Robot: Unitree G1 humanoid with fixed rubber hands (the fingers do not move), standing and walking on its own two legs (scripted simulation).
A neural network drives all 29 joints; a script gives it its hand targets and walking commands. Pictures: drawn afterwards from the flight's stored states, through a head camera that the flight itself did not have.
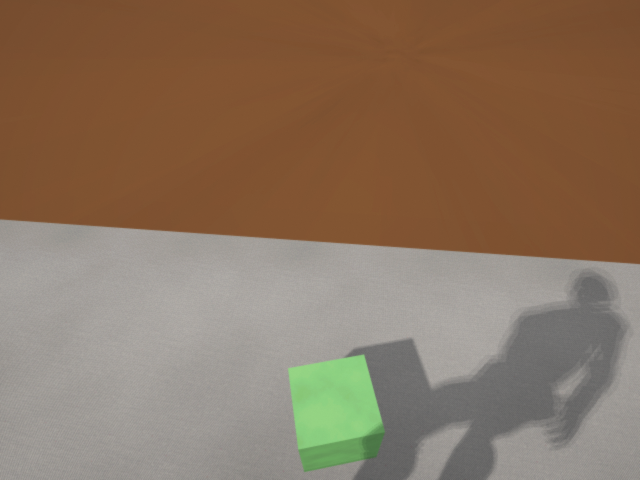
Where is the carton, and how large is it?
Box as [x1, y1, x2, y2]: [288, 355, 384, 471]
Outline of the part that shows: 363,355 288,368 297,443 304,471 376,456 384,430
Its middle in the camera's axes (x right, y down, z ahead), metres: +0.04 +0.49 +1.07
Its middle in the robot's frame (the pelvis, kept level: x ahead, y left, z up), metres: +0.40 +0.01 -0.65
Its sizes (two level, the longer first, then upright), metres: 0.210 0.200 0.250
